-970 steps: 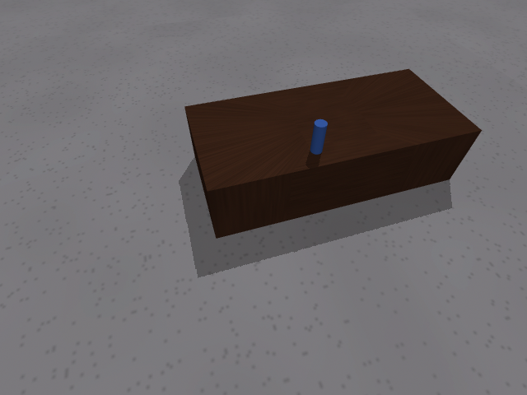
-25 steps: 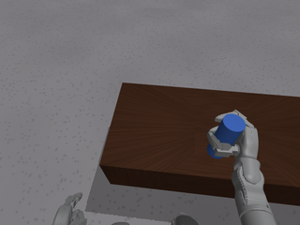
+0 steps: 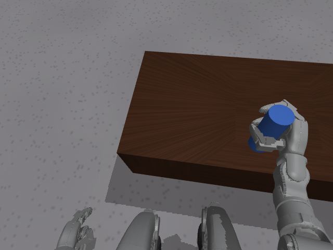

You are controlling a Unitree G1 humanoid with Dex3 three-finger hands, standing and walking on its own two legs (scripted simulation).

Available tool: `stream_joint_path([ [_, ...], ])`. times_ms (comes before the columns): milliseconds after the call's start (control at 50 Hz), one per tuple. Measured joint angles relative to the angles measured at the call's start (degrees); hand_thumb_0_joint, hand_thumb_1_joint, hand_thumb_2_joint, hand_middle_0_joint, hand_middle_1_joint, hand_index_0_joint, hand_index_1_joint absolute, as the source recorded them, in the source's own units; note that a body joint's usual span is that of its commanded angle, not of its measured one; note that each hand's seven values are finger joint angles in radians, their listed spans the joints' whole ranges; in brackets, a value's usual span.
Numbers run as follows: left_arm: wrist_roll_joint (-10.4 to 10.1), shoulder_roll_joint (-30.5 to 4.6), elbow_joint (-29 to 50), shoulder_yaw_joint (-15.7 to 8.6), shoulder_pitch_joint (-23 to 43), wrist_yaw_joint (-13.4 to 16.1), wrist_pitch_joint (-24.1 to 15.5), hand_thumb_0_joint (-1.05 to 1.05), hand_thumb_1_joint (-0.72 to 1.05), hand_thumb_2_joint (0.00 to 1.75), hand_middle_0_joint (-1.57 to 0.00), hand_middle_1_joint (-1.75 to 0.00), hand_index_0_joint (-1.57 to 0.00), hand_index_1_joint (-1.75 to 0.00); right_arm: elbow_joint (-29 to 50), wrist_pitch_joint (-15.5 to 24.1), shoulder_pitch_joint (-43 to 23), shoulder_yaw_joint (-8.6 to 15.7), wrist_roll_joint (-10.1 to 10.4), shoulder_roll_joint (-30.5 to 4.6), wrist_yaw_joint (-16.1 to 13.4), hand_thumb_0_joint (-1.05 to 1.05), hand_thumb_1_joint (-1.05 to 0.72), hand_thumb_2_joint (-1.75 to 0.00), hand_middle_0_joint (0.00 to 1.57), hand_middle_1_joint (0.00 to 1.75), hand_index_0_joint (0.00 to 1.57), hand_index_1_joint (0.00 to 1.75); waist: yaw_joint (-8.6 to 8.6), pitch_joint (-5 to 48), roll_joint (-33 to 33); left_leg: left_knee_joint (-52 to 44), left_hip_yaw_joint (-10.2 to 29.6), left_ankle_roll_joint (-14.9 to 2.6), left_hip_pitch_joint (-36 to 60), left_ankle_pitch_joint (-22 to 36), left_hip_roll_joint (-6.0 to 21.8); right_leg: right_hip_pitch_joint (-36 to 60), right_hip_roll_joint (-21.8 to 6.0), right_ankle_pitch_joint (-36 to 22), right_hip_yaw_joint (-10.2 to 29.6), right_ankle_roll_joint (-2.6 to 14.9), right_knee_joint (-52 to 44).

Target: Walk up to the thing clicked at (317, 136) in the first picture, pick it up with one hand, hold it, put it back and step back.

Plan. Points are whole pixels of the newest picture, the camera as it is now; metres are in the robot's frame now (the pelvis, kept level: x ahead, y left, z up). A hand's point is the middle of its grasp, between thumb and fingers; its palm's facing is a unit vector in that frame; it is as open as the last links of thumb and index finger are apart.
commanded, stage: crouch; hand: right
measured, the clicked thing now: (268, 131) +0.39 -0.22 +0.00
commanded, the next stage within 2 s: lower in 0.76 s
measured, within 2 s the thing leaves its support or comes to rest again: rests again in 1.66 s
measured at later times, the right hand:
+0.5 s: hand (256, 130) +0.43 -0.23 -0.10, palm faces +0.21 +0.98 +0.00, open 7.4 cm
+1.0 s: hand (250, 132) +0.46 -0.23 -0.16, palm faces +0.21 +0.98 +0.00, open 7.4 cm
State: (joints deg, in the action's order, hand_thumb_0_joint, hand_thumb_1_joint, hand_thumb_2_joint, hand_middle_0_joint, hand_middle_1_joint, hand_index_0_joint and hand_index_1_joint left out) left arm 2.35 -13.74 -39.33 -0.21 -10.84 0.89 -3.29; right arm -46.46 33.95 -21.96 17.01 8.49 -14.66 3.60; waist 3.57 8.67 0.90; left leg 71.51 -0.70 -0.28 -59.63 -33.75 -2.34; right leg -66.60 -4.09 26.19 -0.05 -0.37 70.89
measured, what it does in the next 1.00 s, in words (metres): lowers itself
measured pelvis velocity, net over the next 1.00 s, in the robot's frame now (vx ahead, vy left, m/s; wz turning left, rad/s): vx -0.03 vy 0.00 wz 0.07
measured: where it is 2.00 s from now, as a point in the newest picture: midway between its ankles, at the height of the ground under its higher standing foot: outside the picture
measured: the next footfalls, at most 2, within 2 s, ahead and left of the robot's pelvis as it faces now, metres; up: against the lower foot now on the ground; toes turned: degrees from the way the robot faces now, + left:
none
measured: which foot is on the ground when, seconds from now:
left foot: down 0.00-1.00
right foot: down 0.00-1.00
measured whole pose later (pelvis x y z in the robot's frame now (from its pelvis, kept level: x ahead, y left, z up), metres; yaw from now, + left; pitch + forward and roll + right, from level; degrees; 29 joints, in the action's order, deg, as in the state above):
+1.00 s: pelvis -0.03 +0.00 -0.14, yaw +4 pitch +36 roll +5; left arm 4.6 -13.9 -40.7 1.5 -7.4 -0.6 0.0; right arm -59.0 32.8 -41.3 27.4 7.2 -25.4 8.7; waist 5.9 11.5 -0.1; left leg 102.6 -3.4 -0.6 -96.4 -42.1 -4.4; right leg -105.1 -5.8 33.4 3.8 -0.2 102.3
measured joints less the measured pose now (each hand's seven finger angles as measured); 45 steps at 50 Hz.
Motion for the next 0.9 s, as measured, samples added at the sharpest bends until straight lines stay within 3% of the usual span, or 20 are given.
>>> stream_joint_path([
  [80,0.37,-0.19,-0.2,0.26,0.22,-0.33,0.62,0.0,0.88,0.92,-0.2,-0.3,-0.19,-0.3,-2.35,0.97,-3.27,2.32,0.34,-2.1,2.15,0.02,0.11,-1.19,0.91,1.14,0.87,1.12,0.65,1.42,-0.18,6.86,-0.44,-0.03,-7.62,-2.36,-0.43,-8.01,-0.42,2.22,0.64,0.11,7.08],
  [160,0.53,-0.28,-0.82,0.06,0.49,-0.64,1.32,0.0,0.88,0.92,-0.2,-0.3,-0.19,-0.31,-3.43,0.71,-6.71,3.14,0.74,-3.22,3.21,0.02,0.11,-1.19,0.91,1.13,0.87,1.12,0.66,1.31,-0.69,11.5,-0.89,0.04,-12.74,-3.7,-0.49,-13.53,-0.44,3.31,1.22,0.28,11.85],
  [440,1.11,0.89,-1.12,1.19,0.84,-1.83,2.97,0.0,0.88,0.92,-0.2,-0.3,-0.19,-0.3,-8.6,-0.96,-14.21,7.11,-1.71,-5.96,2.13,0.02,0.11,-1.19,0.91,1.13,0.87,1.12,1.98,2.05,-1.2,19.72,-1.65,0.18,-24.03,-4.63,-0.96,-25.26,-0.81,3.82,2.27,0.6,20.03],
  [620,1.47,0.03,-1.39,1.09,1.28,-1.59,2.69,0.0,0.88,0.91,-0.2,-0.3,-0.19,-0.3,-10.88,-0.98,-17.4,7.5,-2.07,-8.59,2.95,0.02,0.11,-1.19,0.91,1.13,0.87,1.12,2.44,2.01,-1.24,24.24,-2.19,0.19,-30.07,-5.42,-1.02,-31.66,-0.77,4.21,2.96,0.61,24.48],
  [900,2.06,-0.13,-1.59,1.53,2.95,-1.22,2.99,0.0,0.88,0.92,-0.2,-0.3,-0.19,-0.3,-10.47,-1.87,-18.37,9.83,-1.77,-9.98,4.18,0.02,0.11,-1.19,0.91,1.13,0.88,1.12,2.66,2.46,-1.13,29.17,-2.56,-0.16,-34.66,-7.79,-1.9,-36.38,-1.58,6.7,3.63,0.25,29.66],
])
